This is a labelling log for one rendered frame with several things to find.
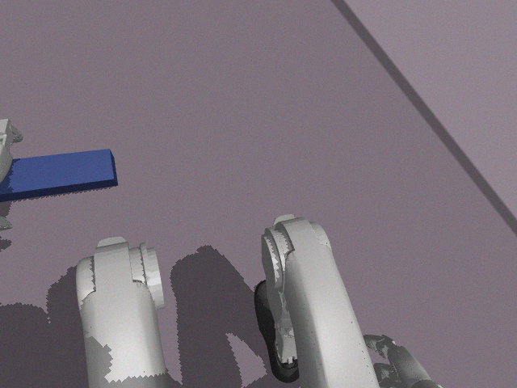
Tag carton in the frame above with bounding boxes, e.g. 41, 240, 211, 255
0, 149, 118, 202

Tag right robot hand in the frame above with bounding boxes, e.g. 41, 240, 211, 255
363, 335, 431, 388

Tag right robot foot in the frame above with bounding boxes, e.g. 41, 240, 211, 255
254, 280, 299, 383

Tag left robot hand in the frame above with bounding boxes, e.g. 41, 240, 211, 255
0, 119, 23, 231

